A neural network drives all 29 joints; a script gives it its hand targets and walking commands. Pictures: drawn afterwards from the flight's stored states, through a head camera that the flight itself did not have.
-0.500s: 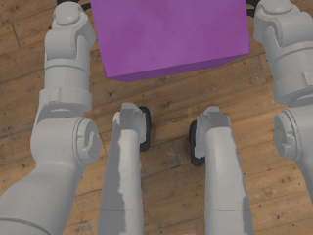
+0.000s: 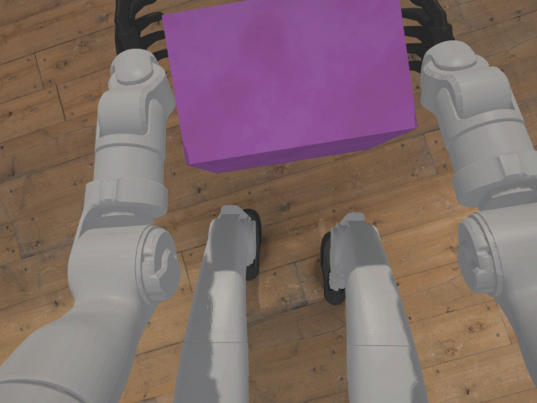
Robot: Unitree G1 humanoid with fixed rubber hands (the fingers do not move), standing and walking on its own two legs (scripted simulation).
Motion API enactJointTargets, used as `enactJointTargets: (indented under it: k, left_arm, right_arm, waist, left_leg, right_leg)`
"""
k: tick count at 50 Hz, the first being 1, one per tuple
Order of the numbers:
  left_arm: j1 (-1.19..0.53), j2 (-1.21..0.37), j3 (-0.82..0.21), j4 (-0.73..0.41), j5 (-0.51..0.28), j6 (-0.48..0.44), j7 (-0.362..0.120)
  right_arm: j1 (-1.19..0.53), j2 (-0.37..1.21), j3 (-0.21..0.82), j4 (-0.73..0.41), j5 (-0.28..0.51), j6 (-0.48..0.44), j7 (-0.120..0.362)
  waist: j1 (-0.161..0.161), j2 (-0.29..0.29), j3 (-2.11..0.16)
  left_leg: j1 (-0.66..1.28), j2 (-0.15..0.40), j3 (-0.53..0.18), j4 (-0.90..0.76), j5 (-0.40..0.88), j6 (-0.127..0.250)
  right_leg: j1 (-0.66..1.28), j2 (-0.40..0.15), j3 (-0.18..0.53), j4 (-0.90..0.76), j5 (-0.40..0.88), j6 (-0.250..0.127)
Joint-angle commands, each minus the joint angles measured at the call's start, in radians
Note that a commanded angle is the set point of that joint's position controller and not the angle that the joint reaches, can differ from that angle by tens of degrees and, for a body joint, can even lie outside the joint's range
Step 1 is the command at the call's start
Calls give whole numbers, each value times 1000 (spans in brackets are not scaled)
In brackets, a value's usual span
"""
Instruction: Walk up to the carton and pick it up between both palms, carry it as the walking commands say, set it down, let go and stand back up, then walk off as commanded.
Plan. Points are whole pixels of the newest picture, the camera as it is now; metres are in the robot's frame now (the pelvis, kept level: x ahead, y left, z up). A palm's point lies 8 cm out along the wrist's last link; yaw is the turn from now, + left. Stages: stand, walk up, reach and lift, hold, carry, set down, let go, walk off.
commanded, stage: reach and lift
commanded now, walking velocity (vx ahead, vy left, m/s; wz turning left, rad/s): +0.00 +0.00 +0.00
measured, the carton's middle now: (286, 96) +0.50 +0.02 -0.13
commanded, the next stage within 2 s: none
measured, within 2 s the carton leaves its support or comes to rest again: neither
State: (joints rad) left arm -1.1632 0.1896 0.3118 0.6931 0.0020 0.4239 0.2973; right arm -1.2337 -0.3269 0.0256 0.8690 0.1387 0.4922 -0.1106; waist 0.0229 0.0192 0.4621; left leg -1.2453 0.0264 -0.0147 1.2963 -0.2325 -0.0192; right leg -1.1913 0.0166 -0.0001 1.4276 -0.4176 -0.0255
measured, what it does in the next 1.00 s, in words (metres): rises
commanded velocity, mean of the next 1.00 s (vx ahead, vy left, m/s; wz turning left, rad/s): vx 0.00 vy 0.00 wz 0.00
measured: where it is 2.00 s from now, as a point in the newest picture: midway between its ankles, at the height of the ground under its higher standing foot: (290, 269)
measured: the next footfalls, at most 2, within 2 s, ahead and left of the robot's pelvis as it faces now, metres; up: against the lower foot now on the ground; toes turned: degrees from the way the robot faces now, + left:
none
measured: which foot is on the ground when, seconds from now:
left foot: down 0.00-1.00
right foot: down 0.00-1.00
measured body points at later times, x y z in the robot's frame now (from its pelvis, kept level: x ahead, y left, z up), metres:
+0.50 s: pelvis +0.10 +0.00 +0.10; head +0.19 -0.01 +0.54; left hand +0.50 +0.21 +0.10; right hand +0.52 -0.17 +0.08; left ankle +0.21 +0.14 -0.57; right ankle +0.15 -0.11 -0.57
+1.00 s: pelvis +0.13 +0.00 +0.15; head +0.18 -0.01 +0.60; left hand +0.48 +0.21 +0.16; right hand +0.51 -0.16 +0.15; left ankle +0.21 +0.14 -0.57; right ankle +0.15 -0.11 -0.57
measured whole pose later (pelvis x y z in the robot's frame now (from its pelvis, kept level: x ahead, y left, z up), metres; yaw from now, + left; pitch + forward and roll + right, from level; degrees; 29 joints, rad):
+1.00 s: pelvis +0.13 +0.00 +0.15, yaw +1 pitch +15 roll +0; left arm -0.45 -0.07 0.51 0.47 0.24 0.48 -0.06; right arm -0.51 -0.07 -0.21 0.65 -0.15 0.52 0.13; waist 0.03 0.01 -0.19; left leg -0.68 0.03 -0.01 0.55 -0.13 -0.02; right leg -0.62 0.02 0.00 0.64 -0.28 -0.03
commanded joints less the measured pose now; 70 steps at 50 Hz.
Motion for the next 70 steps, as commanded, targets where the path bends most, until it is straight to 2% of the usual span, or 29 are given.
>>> enactJointTargets:
  k: [1,2,5,7,10,13,15,16,18,20,28,31,35,36,39,43,47,51,53,54,55,57,58,59,62,63,66,69,70]
  left_arm:
    - [-441,-1218,-337,-81,-113,9,-536]
    - [-462,-1221,-347,-103,-120,4,-540]
    - [-369,-1224,-276,10,-61,7,-557]
    - [-365,-1265,-278,9,-47,4,-568]
    - [-186,-1245,-148,149,45,-6,-580]
    - [-69,-1212,-24,245,119,-8,-582]
    - [-4,-1203,-3,252,134,-4,-595]
    - [122,-1011,110,306,199,5,-567]
    - [42,-1158,-46,171,121,1,-591]
    - [90,-1198,-91,139,115,3,-594]
    - [239,-1254,-324,-92,58,-8,-596]
    - [280,-1245,-386,-191,56,-2,-599]
    - [293,-1258,-427,-208,59,26,-600]
    - [301,-1248,-421,-235,60,28,-601]
    - [371,-1226,-387,-170,97,56,-606]
    - [282,-1229,-409,-233,80,78,-616]
    - [324,-1200,-373,-193,111,106,-623]
    - [345,-1211,-415,-239,98,129,-627]
    - [400,-1225,-435,-252,82,137,-632]
    - [423,-1225,-434,-232,85,149,-630]
    - [408,-1215,-443,-286,85,147,-629]
    - [379,-1230,-481,-310,58,161,-629]
    - [421,-1221,-464,-275,67,172,-629]
    - [360,-1251,-532,-377,29,171,-628]
    - [409,-1225,-525,-363,34,193,-627]
    - [449,-1238,-540,-400,21,203,-625]
    - [451,-1197,-514,-394,46,234,-619]
    - [445,-1231,-571,-438,5,256,-628]
    - [445,-1205,-541,-420,25,271,-623]
  right_arm:
    - [-807,1200,193,-512,127,-151,456]
    - [-773,1210,183,-481,115,-148,458]
    - [-741,1223,146,-442,75,-150,473]
    - [-662,1238,88,-365,33,-151,488]
    - [-559,1239,25,-284,-36,-157,495]
    - [-418,1196,-97,-131,-127,-156,498]
    - [-394,1212,-80,-167,-142,-152,497]
    - [-269,1028,-183,-140,-205,-151,465]
    - [-240,1169,-113,-148,-176,-139,477]
    - [-214,1220,-71,-178,-141,-141,493]
    - [36,1252,70,-363,-119,-149,497]
    - [68,1279,160,-486,-84,-141,494]
    - [92,1225,161,-531,-109,-124,490]
    - [90,1249,197,-562,-94,-119,492]
    - [93,1246,206,-559,-106,-95,500]
    - [108,1280,182,-492,-110,-77,508]
    - [152,1274,148,-420,-139,-56,519]
    - [186,1293,175,-454,-136,-40,521]
    - [168,1309,243,-539,-104,-38,523]
    - [191,1269,210,-520,-111,-31,521]
    - [184,1294,233,-548,-100,-30,524]
    - [180,1275,244,-565,-106,-24,522]
    - [189,1280,241,-567,-100,-15,521]
    - [179,1312,276,-607,-86,-16,521]
    - [246,1281,253,-583,-100,9,514]
    - [239,1313,308,-650,-70,16,513]
    - [263,1285,264,-609,-88,49,508]
    - [217,1273,315,-726,-65,51,500]
    - [249,1274,285,-652,-79,73,502]
  waist:
    - [189,-101,-2281]
    - [164,-128,-2256]
    - [180,-132,-2071]
    - [138,-90,-1948]
    - [182,-107,-1612]
    - [178,-101,-1286]
    - [183,-134,-1220]
    - [188,-135,-1155]
    - [134,-110,-1192]
    - [159,-81,-1177]
    - [123,-59,-1303]
    - [155,-54,-1404]
    - [97,-53,-1325]
    - [133,-56,-1347]
    - [156,-73,-1254]
    - [138,-49,-1145]
    - [127,-71,-982]
    - [120,-60,-1010]
    - [152,-87,-1071]
    - [128,-39,-1030]
    - [150,-42,-1071]
    - [112,-49,-1061]
    - [127,-63,-1040]
    - [100,-67,-1106]
    - [88,-61,-1032]
    - [113,-63,-1115]
    - [105,-27,-950]
    - [76,-54,-1028]
    - [82,-40,-933]
  left_leg:
    - [723,-150,38,-159,-40,32]
    - [736,-145,30,-168,-36,34]
    - [671,-140,34,-190,-67,46]
    - [687,-135,24,-229,-62,39]
    - [619,-118,32,-277,-36,51]
    - [543,-117,37,-351,-91,43]
    - [514,-117,49,-378,-94,44]
    - [525,-110,60,-415,-108,43]
    - [633,-115,32,-447,-32,35]
    - [699,-113,25,-483,27,41]
    - [852,-116,14,-552,378,29]
    - [906,-116,6,-583,437,35]
    - [922,-111,-7,-625,359,29]
    - [944,-113,5,-636,377,32]
    - [940,-110,11,-686,321,34]
    - [1095,-108,2,-739,229,20]
    - [1092,-113,12,-781,228,10]
    - [1172,-114,10,-804,290,7]
    - [1202,-120,15,-807,356,10]
    - [1184,-122,17,-822,354,6]
    - [1204,-124,14,-821,385,8]
    - [1232,-124,14,-834,364,-2]
    - [1227,-124,14,-839,353,6]
    - [1278,-130,9,-840,397,0]
    - [1265,-130,12,-860,415,-2]
    - [1303,-132,9,-864,454,1]
    - [1263,-135,12,-895,368,-3]
    - [1382,-135,0,-903,381,-8]
    - [1349,-135,1,-918,363,-8]
  right_leg:
    - [434,96,52,-362,-72,13]
    - [430,101,46,-376,-67,14]
    - [377,96,56,-416,-105,15]
    - [353,99,45,-445,-83,7]
    - [288,96,56,-497,-68,7]
    - [246,89,50,-549,-105,1]
    - [325,78,74,-606,-128,7]
    - [338,66,84,-637,-169,13]
    - [399,65,98,-675,-104,-5]
    - [406,74,78,-686,-25,-11]
    - [583,98,81,-706,445,3]
    - [697,92,98,-732,540,15]
    - [693,90,92,-784,435,9]
    - [734,89,98,-797,462,14]
    - [745,81,99,-845,404,22]
    - [704,53,103,-939,223,-3]
    - [681,43,93,-985,211,-6]
    - [758,44,97,-1006,287,-6]
    - [828,45,102,-1013,365,0]
    - [834,54,100,-1012,367,-3]
    - [867,56,105,-1016,397,3]
    - [876,53,93,-1029,374,-4]
    - [873,55,95,-1041,351,0]
    - [911,56,89,-1042,402,-2]
    - [911,64,85,-1055,431,1]
    - [988,68,84,-1056,479,8]
    - [947,61,84,-1088,391,9]
    - [961,56,77,-1125,360,-1]
    - [940,54,76,-1129,338,1]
